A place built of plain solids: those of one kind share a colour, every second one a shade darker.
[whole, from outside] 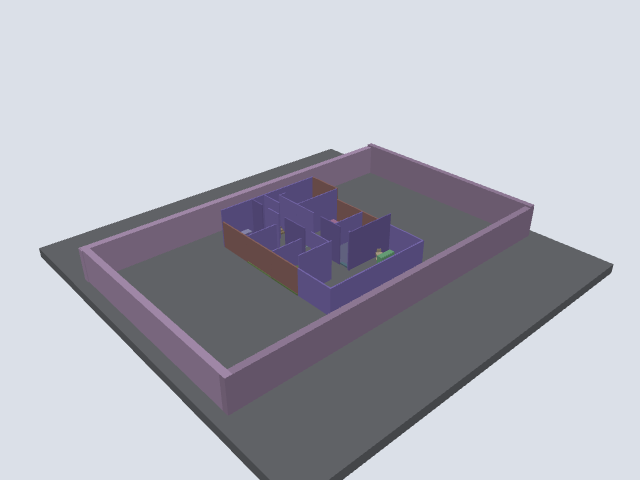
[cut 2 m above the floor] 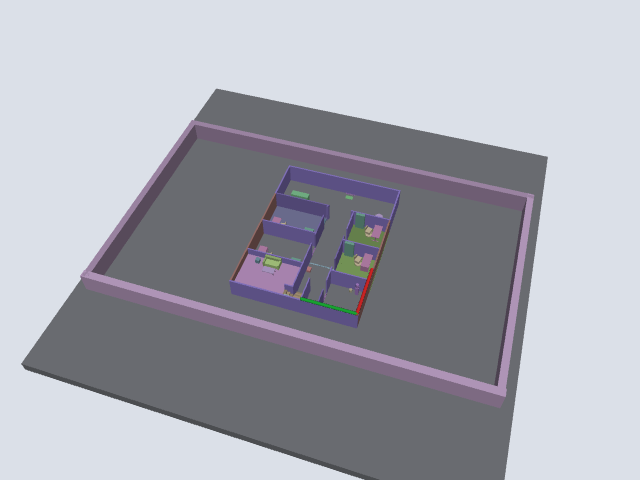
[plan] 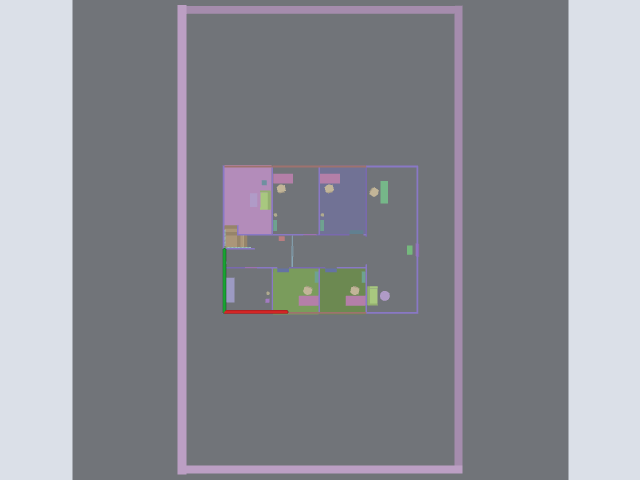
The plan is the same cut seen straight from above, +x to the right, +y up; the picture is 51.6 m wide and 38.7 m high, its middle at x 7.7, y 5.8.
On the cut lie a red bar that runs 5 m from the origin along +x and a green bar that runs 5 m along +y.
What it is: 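A split-level office floor of the 2010s; 15.5 x 11.7 m, ceiling 2.87 m, the lounge at its west end 1.27 m higher up one flight of 7 risers of 0.181 m that turns at a quarter landing between full-height walls, each run 0.92 m clear between its solids, a corridor of 2.66 m, a front door of 0.86 to 0.98 x 2.1 m, inner doorways of 0.90 to 1.12 m, desks 0.73 m, task chairs 0.47 m, meeting chairs 0.45 m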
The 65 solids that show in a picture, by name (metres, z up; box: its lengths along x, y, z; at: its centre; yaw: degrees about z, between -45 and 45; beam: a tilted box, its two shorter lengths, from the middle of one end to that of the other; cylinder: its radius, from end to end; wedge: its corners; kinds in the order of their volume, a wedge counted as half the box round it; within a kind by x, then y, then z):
{
 "ring_hedge_1": {"box": [0.73, 37.86, 3.4], "at": [-3.42, 5.83, 1.65]},
 "ring_hedge_2": {"box": [22.89, 0.65, 3.46], "at": [7.74, -12.7, 1.68]},
 "ring_hedge_3": {"box": [22.87, 0.64, 3.64], "at": [7.74, 24.35, 1.77]},
 "ring_hedge_4": {"box": [0.66, 37.72, 3.45], "at": [18.87, 5.83, 1.67]},
 "wall_1": {"box": [0.15, 11.95, 4.19], "at": [-0.07, 5.83, 2.04]},
 "wall_2": {"box": [1.65, 0.12, 4.19], "at": [0.82, 3.56, 2.04]},
 "wall_3": {"box": [0.12, 0.83, 4.19], "at": [1.07, 6.58, 2.04]},
 "wall_4": {"box": [2.44, 0.12, 4.19], "at": [1.22, 5.09, 2.04]},
 "wall_5": {"box": [2.73, 0.12, 4.19], "at": [2.49, 6.22, 2.04]},
 "wall_6": {"box": [1.23, 0.12, 4.19], "at": [3.24, 3.56, 2.04]},
 "wall_7": {"box": [0.12, 3.56, 2.92], "at": [3.86, 1.78, 1.41]},
 "wall_8": {"box": [0.12, 5.43, 4.19], "at": [3.86, 8.94, 2.04]},
 "wall_9": {"box": [0.4, 0.12, 4.19], "at": [4.06, 3.56, 2.04]},
 "wall_10": {"box": [2.5, 0.12, 4.19], "at": [5.11, 6.22, 2.04]},
 "wall_11": {"box": [2.93, 0.12, 4.19], "at": [6.66, 3.56, 2.04]},
 "wall_12": {"box": [0.12, 3.56, 2.92], "at": [7.64, 1.78, 1.41]},
 "wall_13": {"box": [0.12, 5.43, 2.92], "at": [7.64, 8.94, 1.41]},
 "wall_14": {"box": [2.67, 0.12, 4.19], "at": [8.75, 6.22, 2.04]},
 "wall_15": {"box": [2.39, 0.12, 4.19], "at": [10.24, 3.56, 2.04]},
 "wall_16": {"box": [0.12, 3.85, 4.19], "at": [11.43, 1.93, 2.04]},
 "wall_17": {"box": [0.12, 5.6, 4.19], "at": [11.43, 8.85, 2.04]},
 "wall_18": {"box": [4.35, 0.15, 2.92], "at": [13.46, -0.07, 1.41]},
 "wall_19": {"box": [4.35, 0.15, 2.92], "at": [13.46, 11.72, 1.41]},
 "wall_20": {"box": [0.15, 11.95, 2.92], "at": [15.55, 5.83, 1.41]},
 "split_lounge_level_1": {"box": [3.8, 4.86, 1.32], "at": [1.9, 9.42, 0.61]},
 "split_lounge_level_2": {"box": [2.68, 0.72, 1.32], "at": [2.46, 6.64, 0.61]},
 "glazing_1": {"box": [3.86, 0.15, 2.92], "at": [1.93, -0.07, 1.41]},
 "glazing_2": {"box": [3.86, 0.15, 4.19], "at": [1.93, 11.72, 2.04]},
 "glazing_3": {"box": [3.79, 0.15, 2.92], "at": [5.75, -0.07, 1.41]},
 "glazing_4": {"box": [3.79, 0.15, 2.92], "at": [5.75, 11.72, 1.41]},
 "glazing_5": {"box": [3.79, 0.15, 2.92], "at": [9.54, -0.07, 1.41]},
 "glazing_6": {"box": [3.79, 0.15, 2.92], "at": [9.54, 11.72, 1.41]},
 "scell_level_1": {"box": [3.67, 3.4, 0.2], "at": [5.75, 1.5, 0.05]},
 "scell_level_2": {"box": [2.39, 0.3, 0.2], "at": [6.39, 3.35, 0.05]},
 "scell_level_3": {"box": [3.67, 3.4, 0.2], "at": [9.54, 1.5, 0.05]},
 "scell_level_4": {"box": [2.33, 0.3, 0.2], "at": [10.21, 3.35, 0.05]},
 "cell_level_1": {"box": [2.38, 0.3, 0.2], "at": [8.9, 6.43, 0.05]},
 "cell_level_2": {"box": [3.67, 5.27, 0.2], "at": [9.54, 9.21, 0.05]},
 "shelf_1": {"box": [0.3, 0.9, 1.95], "at": [4.08, 6.97, 0.93]},
 "shelf_2": {"box": [0.3, 0.9, 1.95], "at": [7.42, 2.81, 1.07]},
 "shelf_3": {"box": [0.3, 0.9, 1.95], "at": [7.87, 6.97, 1.07]},
 "shelf_4": {"box": [0.3, 0.9, 1.95], "at": [11.21, 2.81, 1.07]},
 "sofa_1": {"box": [0.65, 1.24, 0.37], "at": [3.23, 9.02, 1.51]},
 "sofa_2": {"box": [0.24, 1.56, 0.83], "at": [3.61, 9.02, 1.63]},
 "sofa_3": {"box": [0.24, 1.56, 0.83], "at": [11.62, 1.3, 0.36]},
 "sofa_4": {"box": [0.65, 1.24, 0.37], "at": [12.01, 1.3, 0.24]},
 "reception_counter_1": {"box": [0.6, 1.8, 1.1], "at": [12.88, 9.65, 0.5]},
 "split_steps_1": {"box": [1.01, 1.01, 0.77], "at": [0.5, 5.66, 0.34]},
 "split_steps_2": {"box": [1.01, 0.28, 0.23], "at": [0.5, 6.3, 0.79]},
 "split_steps_3": {"box": [1.01, 0.28, 0.59], "at": [0.5, 6.85, 0.97]},
 "split_steps_4": {"box": [0.28, 1.01, 0.41], "at": [1.42, 5.66, 0.16]},
 "task_chair_1": {"box": [0.68, 0.48, 0.26], "at": [4.58, 9.93, 0.58], "yaw": 11.5},
 "task_chair_2": {"box": [0.68, 0.48, 0.26], "at": [6.72, 1.72, 0.73], "yaw": -16.2},
 "task_chair_3": {"box": [0.68, 0.48, 0.26], "at": [8.45, 9.93, 0.73], "yaw": 15.0},
 "task_chair_4": {"box": [0.68, 0.48, 0.26], "at": [10.51, 1.72, 0.73], "yaw": -13.1},
 "task_chair_5": {"box": [0.48, 0.68, 0.26], "at": [12.06, 9.66, 0.58], "yaw": -33.9},
 "desk_1": {"box": [1.6, 0.8, 0.07], "at": [4.72, 10.75, 0.69]},
 "desk_2": {"box": [1.6, 0.8, 0.07], "at": [6.79, 0.9, 0.84]},
 "desk_3": {"box": [1.6, 0.8, 0.07], "at": [8.51, 10.75, 0.84]},
 "desk_4": {"box": [1.6, 0.8, 0.07], "at": [10.57, 0.9, 0.84]},
 "coffee_table_1": {"box": [0.58, 1.12, 0.07], "at": [2.35, 9.02, 1.63]},
 "coffee_table_2": {"cylinder": 0.4, "from": [12.93, 1.3, 0.33], "to": [12.93, 1.3, 0.4]},
 "bar_table_1": {"box": [0.7, 2.0, 0.06], "at": [0.45, 1.75, 1.05]},
 "cell_steps_1": {"box": [1.11, 0.3, 0.2], "at": [10.64, 6.43, 0.05]},
 "doormat_hold_1": {"box": [0.45, 0.75, 0.06], "at": [14.93, 4.98, -0.02]}
}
